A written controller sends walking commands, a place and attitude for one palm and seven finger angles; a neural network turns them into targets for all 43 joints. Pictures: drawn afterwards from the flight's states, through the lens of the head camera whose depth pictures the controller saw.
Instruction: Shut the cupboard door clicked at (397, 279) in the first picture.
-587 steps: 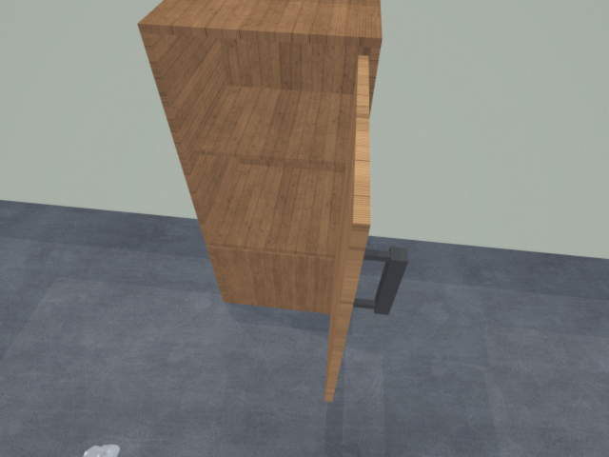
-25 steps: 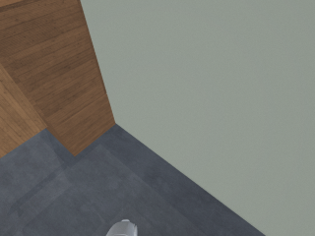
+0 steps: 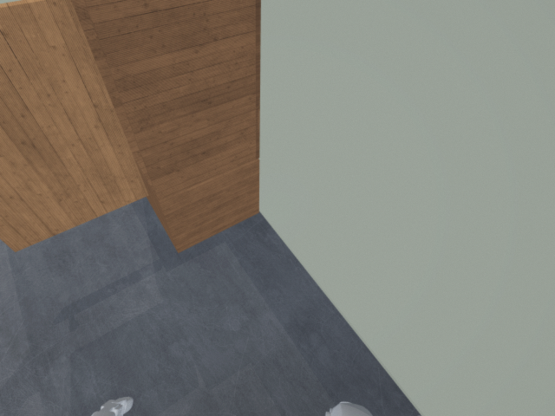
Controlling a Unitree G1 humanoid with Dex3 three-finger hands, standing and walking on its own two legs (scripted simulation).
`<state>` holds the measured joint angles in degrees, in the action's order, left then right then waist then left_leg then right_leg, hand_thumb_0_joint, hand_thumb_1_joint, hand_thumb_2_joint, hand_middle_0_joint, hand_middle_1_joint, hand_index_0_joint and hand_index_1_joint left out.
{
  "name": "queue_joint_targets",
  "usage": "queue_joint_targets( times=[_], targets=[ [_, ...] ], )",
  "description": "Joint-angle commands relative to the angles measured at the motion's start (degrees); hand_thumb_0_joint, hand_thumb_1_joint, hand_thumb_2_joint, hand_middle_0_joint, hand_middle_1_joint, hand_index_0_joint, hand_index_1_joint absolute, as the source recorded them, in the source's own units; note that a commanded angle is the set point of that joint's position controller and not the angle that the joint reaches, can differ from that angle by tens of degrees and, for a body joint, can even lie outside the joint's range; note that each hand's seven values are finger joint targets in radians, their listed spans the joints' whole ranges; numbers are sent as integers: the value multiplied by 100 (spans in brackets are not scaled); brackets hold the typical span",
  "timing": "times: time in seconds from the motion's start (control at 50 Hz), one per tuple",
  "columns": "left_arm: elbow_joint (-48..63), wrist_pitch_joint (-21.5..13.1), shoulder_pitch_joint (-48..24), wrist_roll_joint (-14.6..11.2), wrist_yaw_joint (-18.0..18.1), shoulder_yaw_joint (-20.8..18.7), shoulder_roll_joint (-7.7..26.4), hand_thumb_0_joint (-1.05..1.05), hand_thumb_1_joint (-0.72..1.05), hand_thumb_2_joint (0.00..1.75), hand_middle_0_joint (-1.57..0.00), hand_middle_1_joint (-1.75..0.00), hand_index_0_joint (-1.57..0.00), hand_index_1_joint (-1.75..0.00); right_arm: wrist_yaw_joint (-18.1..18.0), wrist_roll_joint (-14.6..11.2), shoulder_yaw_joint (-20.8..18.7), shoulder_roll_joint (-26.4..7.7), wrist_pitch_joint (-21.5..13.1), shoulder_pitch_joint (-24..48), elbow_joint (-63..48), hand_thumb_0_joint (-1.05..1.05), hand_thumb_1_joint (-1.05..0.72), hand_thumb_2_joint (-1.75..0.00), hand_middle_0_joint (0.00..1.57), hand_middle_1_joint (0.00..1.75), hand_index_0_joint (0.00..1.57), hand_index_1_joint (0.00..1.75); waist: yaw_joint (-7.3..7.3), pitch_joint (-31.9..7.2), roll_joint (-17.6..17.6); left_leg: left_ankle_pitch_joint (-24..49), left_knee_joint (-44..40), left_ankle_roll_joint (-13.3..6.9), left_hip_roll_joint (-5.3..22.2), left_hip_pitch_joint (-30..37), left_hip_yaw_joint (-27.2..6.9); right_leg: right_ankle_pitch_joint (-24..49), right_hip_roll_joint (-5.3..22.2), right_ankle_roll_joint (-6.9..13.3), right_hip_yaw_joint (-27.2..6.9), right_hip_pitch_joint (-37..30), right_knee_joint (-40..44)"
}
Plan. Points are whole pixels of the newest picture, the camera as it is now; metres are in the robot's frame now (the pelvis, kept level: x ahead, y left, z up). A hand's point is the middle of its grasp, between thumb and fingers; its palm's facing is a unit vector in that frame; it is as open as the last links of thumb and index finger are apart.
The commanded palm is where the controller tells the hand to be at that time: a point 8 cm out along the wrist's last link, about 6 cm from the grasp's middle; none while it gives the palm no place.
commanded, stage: turn to face it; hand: left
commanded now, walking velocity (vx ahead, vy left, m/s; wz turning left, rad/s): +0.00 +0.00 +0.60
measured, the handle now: out of the picture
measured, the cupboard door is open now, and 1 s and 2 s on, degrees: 91 91 91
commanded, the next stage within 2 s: take the last steps up to it in 0.76 s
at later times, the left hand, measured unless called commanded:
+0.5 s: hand out of the picture +0.01 +0.15 -0.15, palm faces +0.31 -0.91 -0.27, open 7.4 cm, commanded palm none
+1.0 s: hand out of the picture -0.06 +0.18 -0.16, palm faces +0.48 -0.83 -0.28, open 7.4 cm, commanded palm none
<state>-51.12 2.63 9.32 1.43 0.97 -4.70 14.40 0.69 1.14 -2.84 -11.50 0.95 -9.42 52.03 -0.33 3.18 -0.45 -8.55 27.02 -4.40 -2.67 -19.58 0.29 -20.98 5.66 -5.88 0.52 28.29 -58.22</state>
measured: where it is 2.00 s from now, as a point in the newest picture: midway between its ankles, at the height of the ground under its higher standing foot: outside the picture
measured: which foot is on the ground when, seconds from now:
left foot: down 0.00-0.20, up 0.22-0.60, down 0.62-1.00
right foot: up 0.00-0.18, down 0.20-0.62, up 0.64-1.00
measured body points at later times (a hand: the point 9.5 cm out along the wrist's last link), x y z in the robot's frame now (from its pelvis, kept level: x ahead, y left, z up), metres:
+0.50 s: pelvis +0.00 -0.06 +0.00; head +0.05 -0.07 +0.45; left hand -0.01 +0.20 -0.13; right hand +0.15 -0.29 -0.15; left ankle -0.06 +0.09 -0.68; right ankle +0.02 -0.17 -0.74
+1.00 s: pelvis -0.01 -0.04 +0.00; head +0.01 -0.05 +0.44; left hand -0.09 +0.22 -0.14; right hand +0.17 -0.21 -0.16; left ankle -0.07 +0.07 -0.74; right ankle +0.04 -0.14 -0.73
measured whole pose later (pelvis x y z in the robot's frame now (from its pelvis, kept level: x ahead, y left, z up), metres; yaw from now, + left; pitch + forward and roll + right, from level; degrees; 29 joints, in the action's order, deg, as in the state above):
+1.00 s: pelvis -0.01 -0.04 +0.00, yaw +27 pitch -1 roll +1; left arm -54.6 1.8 12.7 1.3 0.3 -2.6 12.6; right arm 0.1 1.2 -1.7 -11.3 1.7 -9.6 54.8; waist 0.8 3.2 1.4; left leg -15.6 29.9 -0.4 -1.2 -13.2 -0.4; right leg -21.8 3.3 -4.0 4.4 16.1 -37.4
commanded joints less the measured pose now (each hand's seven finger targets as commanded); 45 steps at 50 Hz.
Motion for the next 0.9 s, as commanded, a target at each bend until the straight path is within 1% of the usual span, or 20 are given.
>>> queue_joint_targets(
  times=[0.0, 0.08, 0.14, 0.16, 0.18, 0.2, 0.22, 0.26, 0.28, 0.38, 0.48, 0.52, 0.56, 0.58, 0.6, 0.62, 0.64, 0.68, 0.72, 0.88],
  targets=[
    [516, -111, -48, -55, 33, -66, 398, 0, 90, 90, -20, -30, -20, -30, -92, 7, -397, -1189, -36, -359, -319, 0, -90, -90, 20, 30, 20, 30, -190, -722, 789, 556, -857, -646, 1581, 1055, -2088, -261, -122, 12, -96, 204, 501],
    [596, -147, 25, -102, 59, -14, 349, 0, 90, 90, -20, -30, -20, -30, -93, 21, -436, -1218, 18, -320, -342, 0, -90, -90, 20, 30, 20, 30, -136, -879, 912, 1171, -574, -614, 1435, 784, -2364, -382, -386, 121, -57, -583, 1459],
    [477, -210, 631, -116, 85, -62, 504, 0, 90, 90, -20, -30, -20, -30, -72, -43, -446, -1094, 62, 35, -456, 0, -90, -90, 20, 30, 20, 30, 208, -911, 706, 716, -139, -204, 980, -192, -2193, 632, -430, 225, 33, -2079, 3177],
    [469, -254, 845, -51, 118, -142, 853, 0, 90, 90, -20, -30, -20, -30, -43, -91, -405, -767, 68, -7, -520, 0, -90, -90, 20, 30, 20, 30, 319, -947, -273, -448, 704, 184, 454, -1081, -1714, 294, 470, 513, -829, -2862, 4166],
    [574, -270, 780, 29, 129, -211, 1320, 0, 90, 90, -20, -30, -20, -30, -27, -100, -356, -455, 53, -14, -658, 0, -90, -90, 20, 30, 20, 30, 337, -683, -1813, -2167, 2149, 672, -387, -1924, -456, 411, 2061, 1194, -2329, -2763, 4619],
    [693, -258, 459, -39, 145, -175, 1244, 0, 90, 90, -20, -30, -20, -30, -39, 7, -433, -826, 103, -85, -596, 0, -90, -90, 20, 30, 20, 30, 191, -563, -1302, -2322, 3283, 623, -61, -1689, -705, 421, 2331, 1452, -2162, -1911, 4606],
    [756, -254, 77, -44, 153, -167, 1091, 0, 90, 90, -20, -30, -20, -30, -14, 14, -450, -761, 176, -71, -504, 0, -90, -90, 20, 30, 20, 30, 14, -305, -1113, -2072, 3920, 628, 66, -1557, -696, 333, 2021, 1402, -1872, -1385, 4600],
    [806, -277, -372, -36, 125, -50, 700, 0, 90, 90, -20, -30, -20, -30, 61, 19, -420, -676, 226, -263, -330, 0, -90, -90, 20, 30, 20, 30, -253, 50, -761, -1396, 4470, 715, 294, -1497, -445, 1234, 1402, 1171, -687, -1187, 4242],
    [773, -317, -265, -32, 108, -15, 597, 0, 90, 90, -20, -30, -20, -30, 80, 16, -388, -632, 222, -342, -301, 0, -90, -90, 20, 30, 20, 30, -242, -20, -853, -1238, 4474, 774, 292, -1507, -322, 1878, 1219, 1117, -328, -1408, 4054],
    [413, -317, 586, 6, 97, -69, 797, 0, 90, 90, -20, -30, -20, -30, 69, -16, -265, -540, 218, 179, -407, 0, -90, -90, 20, 30, 20, 30, 184, -308, -945, -1603, 3315, 911, 387, -1272, 83, 3346, 1350, 1249, 58, -2343, 3650],
    [224, -250, 802, 41, 62, -136, 1042, 0, 90, 90, -20, -30, -20, -30, 45, -64, -157, -514, 160, 480, -472, 0, -90, -90, 20, 30, 20, 30, 364, -422, -1365, -1840, 1971, 812, 308, -566, 413, 3786, 1466, 1289, 182, -2430, 3400],
    [172, -235, 751, 35, 57, -152, 1099, 0, 90, 90, -20, -30, -20, -30, 15, -77, -132, -530, 104, 296, -430, 0, -90, -90, 20, 30, 20, 30, 279, -660, -1383, -1616, 1179, 748, 220, -192, 527, 4087, 1429, 1184, 285, -2634, 3091],
    [130, -217, 629, -26, 55, -173, 1055, 0, 90, 90, -20, -30, -20, -30, -2, -62, -149, -671, 28, -83, -326, 0, -90, -90, 20, 30, 20, 30, 35, -848, -1123, -481, -257, 662, 245, 811, 547, 3738, 1272, 796, 603, -2290, 2457],
    [195, -198, 617, -89, 39, -142, 896, 0, 90, 90, -20, -30, -20, -30, -13, -30, -235, -1088, -41, -360, -261, 0, -90, -90, 20, 30, 20, 30, -149, -1114, -232, 662, -703, 449, 837, 1952, -37, 2769, 1019, 498, 836, -1392, 1572],
    [408, -185, 589, -105, -6, -31, 480, 0, 90, 90, -20, -30, -20, -30, -37, -8, -392, -1686, -53, -568, -248, 0, -90, -90, 20, 30, 20, 30, -278, -1141, 1623, 3110, -550, -253, 2364, 2852, -1836, -801, 286, 110, 933, 350, 530],
    [478, -117, 358, -44, 35, 53, 455, 0, 90, 90, -20, -30, -20, -30, -67, -54, -382, -1786, 21, -800, -149, 0, -90, -90, 20, 30, 20, 30, -382, -1080, 1480, 4070, -424, -676, 2717, 2530, -1765, -1662, 206, 126, 479, 430, -50],
    [363, -64, 264, -61, 96, 45, 432, 0, 90, 90, -20, -30, -20, -30, -145, -38, -341, -1646, -1, -759, -93, 0, -90, -90, 20, 30, 20, 30, -355, -1176, 1789, 4082, -350, -727, 2502, 2310, -1635, -1558, 185, 111, 132, 348, -350],
    [164, -66, 139, -81, 40, 11, 522, 0, 90, 90, -20, -30, -20, -30, -199, -7, -228, -1267, 16, -137, -214, 0, -90, -90, 20, 30, 20, 30, -152, -497, 1222, 3252, -485, -623, 1980, 1536, -1178, -856, 155, 96, 62, 282, -634],
    [8, -63, 385, -73, -8, 16, 459, 0, 90, 90, -20, -30, -20, -30, -187, -16, -169, -1165, -19, 98, -279, 0, -90, -90, 20, 30, 20, 30, 11, -429, 989, 2791, -600, -460, 1677, 1377, -877, -443, 77, 81, 155, 93, -529],
    [-26, -102, 343, -74, -19, 119, 234, 0, 90, 90, -20, -30, -20, -30, -157, 20, -180, -1085, -4, -47, -119, 0, -90, -90, 20, 30, 20, 30, -66, -493, 960, 1117, -807, -560, 1634, 1175, -1235, -449, -176, 125, 299, -691, 1248]
  ],
)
